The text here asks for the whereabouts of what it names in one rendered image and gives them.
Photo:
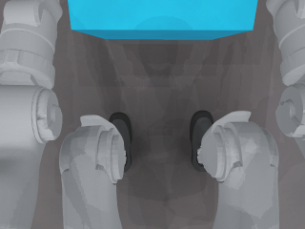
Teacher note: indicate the carton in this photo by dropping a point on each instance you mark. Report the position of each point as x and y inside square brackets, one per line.
[162, 19]

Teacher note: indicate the robot right forearm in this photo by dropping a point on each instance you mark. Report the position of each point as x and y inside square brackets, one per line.
[289, 28]

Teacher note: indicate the robot left forearm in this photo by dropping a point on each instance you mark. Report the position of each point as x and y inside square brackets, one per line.
[27, 42]

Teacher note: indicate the robot right upper arm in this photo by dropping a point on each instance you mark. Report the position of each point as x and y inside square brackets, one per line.
[290, 113]

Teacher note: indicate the robot left upper arm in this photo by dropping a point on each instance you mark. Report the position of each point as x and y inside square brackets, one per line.
[29, 117]

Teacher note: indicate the robot left foot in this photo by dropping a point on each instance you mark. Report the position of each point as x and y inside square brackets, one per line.
[124, 127]

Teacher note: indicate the robot right shin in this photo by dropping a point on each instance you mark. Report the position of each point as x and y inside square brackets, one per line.
[237, 116]

